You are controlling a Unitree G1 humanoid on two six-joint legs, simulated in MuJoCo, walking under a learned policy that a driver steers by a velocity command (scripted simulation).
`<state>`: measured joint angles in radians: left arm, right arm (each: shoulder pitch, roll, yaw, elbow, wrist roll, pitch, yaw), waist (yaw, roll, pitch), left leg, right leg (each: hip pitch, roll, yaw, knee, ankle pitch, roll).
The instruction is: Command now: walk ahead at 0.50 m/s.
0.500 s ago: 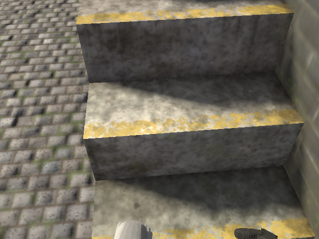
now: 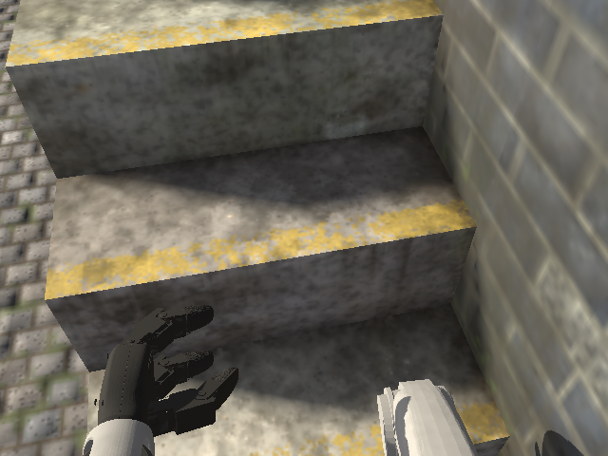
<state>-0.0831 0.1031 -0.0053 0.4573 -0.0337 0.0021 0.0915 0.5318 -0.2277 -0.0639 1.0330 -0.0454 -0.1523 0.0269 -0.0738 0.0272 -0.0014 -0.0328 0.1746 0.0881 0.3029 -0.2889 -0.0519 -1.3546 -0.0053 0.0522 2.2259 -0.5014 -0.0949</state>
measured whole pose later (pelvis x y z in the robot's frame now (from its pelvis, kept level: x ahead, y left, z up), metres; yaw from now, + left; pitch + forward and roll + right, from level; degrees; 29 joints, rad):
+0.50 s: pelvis +0.19 -0.10 +0.20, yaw +3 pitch +4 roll +6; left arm 0.43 0.11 -0.02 1.07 0.09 -0.09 -0.14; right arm 0.43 -0.14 0.06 0.90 0.06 0.11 0.02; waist -0.03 0.02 -0.08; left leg -1.64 0.00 -0.02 2.47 -0.11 0.12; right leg -0.36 -0.08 0.04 0.57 -0.30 -0.03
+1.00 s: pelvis +0.33 +0.04 +0.29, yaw +4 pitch +3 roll +4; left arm 0.17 0.23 0.03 0.87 -0.02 -0.09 0.08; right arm 0.09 -0.11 0.04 0.82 -0.08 -0.02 0.02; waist -0.06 -0.05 -0.07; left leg -0.78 -0.04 0.14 1.20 -0.52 0.09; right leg -0.59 -0.10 0.16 1.55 0.06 -0.10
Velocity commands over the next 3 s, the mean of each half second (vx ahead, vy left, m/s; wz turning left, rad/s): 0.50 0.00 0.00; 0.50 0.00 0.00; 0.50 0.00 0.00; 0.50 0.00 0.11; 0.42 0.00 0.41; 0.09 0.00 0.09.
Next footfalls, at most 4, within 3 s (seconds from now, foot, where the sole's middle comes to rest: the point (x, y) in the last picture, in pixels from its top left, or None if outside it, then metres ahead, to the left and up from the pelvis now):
0.10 right None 0.24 -0.20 -0.57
0.94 left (214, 409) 0.44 0.14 -0.37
1.70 right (398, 374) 0.48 -0.15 -0.37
2.10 left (196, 240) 0.61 0.15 -0.16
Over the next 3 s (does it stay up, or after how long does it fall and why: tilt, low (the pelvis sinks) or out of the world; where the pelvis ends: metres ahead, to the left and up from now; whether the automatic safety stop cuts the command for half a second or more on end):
stays up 0.78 0.14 0.76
